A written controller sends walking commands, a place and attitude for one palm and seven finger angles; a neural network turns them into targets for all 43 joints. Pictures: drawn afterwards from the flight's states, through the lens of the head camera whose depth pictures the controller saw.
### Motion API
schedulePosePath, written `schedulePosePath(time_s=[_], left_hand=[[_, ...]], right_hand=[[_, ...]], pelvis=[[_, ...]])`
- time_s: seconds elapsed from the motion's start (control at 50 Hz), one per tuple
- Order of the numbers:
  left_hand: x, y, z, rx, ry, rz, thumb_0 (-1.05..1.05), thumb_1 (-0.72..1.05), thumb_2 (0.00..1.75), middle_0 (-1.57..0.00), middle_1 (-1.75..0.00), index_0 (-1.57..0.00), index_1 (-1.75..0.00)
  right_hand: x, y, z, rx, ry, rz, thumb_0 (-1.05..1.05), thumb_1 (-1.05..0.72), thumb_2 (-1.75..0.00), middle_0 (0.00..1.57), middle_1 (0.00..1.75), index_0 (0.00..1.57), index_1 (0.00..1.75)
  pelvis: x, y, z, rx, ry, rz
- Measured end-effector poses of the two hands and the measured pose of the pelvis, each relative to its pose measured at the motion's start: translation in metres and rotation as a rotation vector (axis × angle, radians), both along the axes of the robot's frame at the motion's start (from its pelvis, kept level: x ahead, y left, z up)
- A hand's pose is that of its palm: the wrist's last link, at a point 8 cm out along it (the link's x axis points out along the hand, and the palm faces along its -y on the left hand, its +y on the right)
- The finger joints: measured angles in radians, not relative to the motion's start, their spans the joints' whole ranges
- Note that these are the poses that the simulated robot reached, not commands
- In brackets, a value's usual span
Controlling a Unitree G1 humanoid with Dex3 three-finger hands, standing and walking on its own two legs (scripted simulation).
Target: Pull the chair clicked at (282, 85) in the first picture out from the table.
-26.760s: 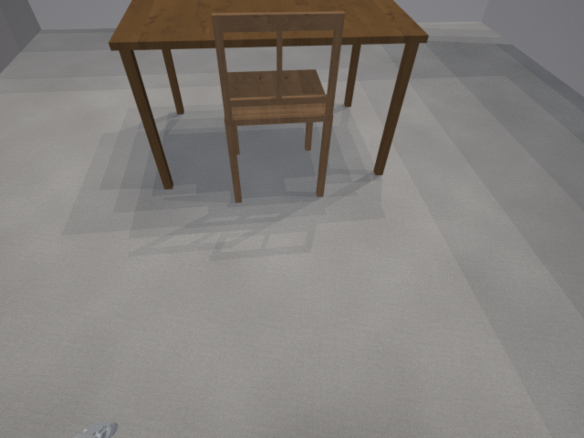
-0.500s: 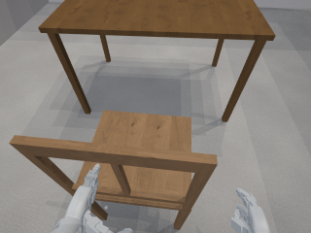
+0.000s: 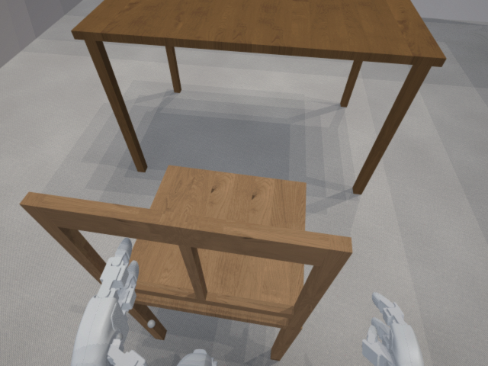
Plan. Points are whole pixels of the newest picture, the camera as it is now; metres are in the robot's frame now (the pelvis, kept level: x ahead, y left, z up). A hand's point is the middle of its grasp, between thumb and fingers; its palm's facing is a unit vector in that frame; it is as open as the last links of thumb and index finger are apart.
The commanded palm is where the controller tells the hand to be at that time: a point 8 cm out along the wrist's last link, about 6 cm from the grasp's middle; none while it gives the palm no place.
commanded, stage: draw the hand back to the body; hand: left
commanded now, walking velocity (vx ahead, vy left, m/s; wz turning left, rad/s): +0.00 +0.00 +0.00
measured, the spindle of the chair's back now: (195, 272) +0.28 +0.10 -0.03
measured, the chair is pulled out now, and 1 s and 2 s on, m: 0.63 0.63 0.63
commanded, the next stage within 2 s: step back with the hand held close in 1.40 s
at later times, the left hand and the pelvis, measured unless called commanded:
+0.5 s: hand (86, 301) +0.19 +0.20 +0.11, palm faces +0.20 -0.92 -0.34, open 16.3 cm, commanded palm +0.15 +0.25 +0.15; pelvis +0.00 -0.01 +0.03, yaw -1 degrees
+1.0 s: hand out of the picture +0.23 +0.27 +0.22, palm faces +0.43 -0.78 -0.46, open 9.7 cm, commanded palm +0.18 +0.31 +0.24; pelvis +0.03 +0.01 +0.06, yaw -2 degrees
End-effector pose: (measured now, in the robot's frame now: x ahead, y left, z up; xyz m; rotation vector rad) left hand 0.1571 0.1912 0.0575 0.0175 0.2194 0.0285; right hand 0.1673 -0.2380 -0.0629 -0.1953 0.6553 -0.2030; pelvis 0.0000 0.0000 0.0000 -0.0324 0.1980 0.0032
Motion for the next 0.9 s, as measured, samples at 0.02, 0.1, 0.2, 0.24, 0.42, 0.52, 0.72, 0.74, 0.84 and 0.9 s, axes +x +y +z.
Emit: schedulePosePath(time_s=[0.02,0.1,0.2,0.24,0.42,0.52,0.72,0.74,0.84,0.9], left_hand=[[0.002,0.003,0.007,0.008,-0.058,0.007,-0.01,-0.54,0.2,0.0,0.0,0.0,0.0],[0.0,0.009,0.001,0.045,-0.101,-0.023,-0.01,-0.54,0.2,0.0,0.0,-0.01,0.0],[-0.008,0.016,0.015,0.079,-0.091,-0.067,-0.01,-0.54,0.2,0.0,0.0,-0.01,0.0],[-0.01,0.023,0.026,0.097,-0.104,-0.056,-0.01,-0.55,0.2,0.0,0.0,-0.02,-0.01],[0.002,0.05,0.076,0.277,-0.158,0.097,-0.01,-0.44,0.26,-0.02,-0.03,-0.02,-0.03],[-0.003,0.057,0.076,0.347,-0.039,0.177,-0.01,-0.29,0.33,-0.04,-0.06,-0.04,-0.05],[0.005,0.086,0.133,0.473,-0.161,0.284,-0.01,0.05,0.49,-0.09,-0.13,-0.09,-0.12],[0.007,0.089,0.137,0.478,-0.171,0.294,-0.01,0.08,0.51,-0.09,-0.14,-0.09,-0.13],[0.017,0.098,0.147,0.488,-0.194,0.322,0.0,0.26,0.6,-0.12,-0.17,-0.12,-0.17],[0.022,0.102,0.157,0.5,-0.224,0.328,0.0,0.37,0.65,-0.13,-0.2,-0.13,-0.19]], right_hand=[[0.001,0.001,-0.002,0.006,0.003,0.002,0.01,-0.9,-0.9,0.2,0.3,0.2,0.3],[0.003,0.003,-0.014,0.044,0.015,0.003,0.01,-0.9,-0.9,0.2,0.3,0.2,0.3],[0.003,0.006,-0.018,0.073,0.026,-0.005,0.01,-0.9,-0.9,0.2,0.3,0.2,0.3],[0.003,0.007,-0.016,0.082,0.023,-0.011,0.01,-0.9,-0.9,0.2,0.3,0.2,0.3],[0.005,0.003,0.005,0.051,0.018,-0.006,0.01,-0.9,-0.9,0.2,0.3,0.2,0.3],[0.006,-0.001,0.021,0.022,0.028,-0.012,0.01,-0.9,-0.9,0.2,0.3,0.2,0.3],[0.024,0.012,0.038,0.011,0.019,0.048,0.01,-0.9,-0.9,0.2,0.3,0.2,0.3],[0.026,0.014,0.038,0.016,0.019,0.051,0.01,-0.9,-0.9,0.2,0.3,0.2,0.3],[0.035,0.024,0.041,0.037,0.022,0.069,0.01,-0.9,-0.9,0.2,0.3,0.2,0.3],[0.039,0.028,0.043,0.039,0.025,0.082,0.01,-0.9,-0.9,0.2,0.3,0.2,0.3]], pelvis=[[-0.001,-0.001,-0.001,0.0,0.003,-0.001],[-0.004,-0.003,-0.008,-0.001,0.011,-0.008],[-0.005,-0.005,-0.006,0.001,-0.009,-0.006],[-0.004,-0.006,-0.002,0.0,-0.022,-0.003],[0.001,-0.009,0.02,0.003,-0.092,-0.011],[0.006,-0.006,0.034,0.004,-0.142,-0.019],[0.016,0.003,0.053,0.012,-0.206,-0.016],[0.018,0.003,0.054,0.013,-0.209,-0.018],[0.024,0.007,0.058,0.017,-0.223,-0.025],[0.027,0.008,0.06,0.019,-0.229,-0.026]])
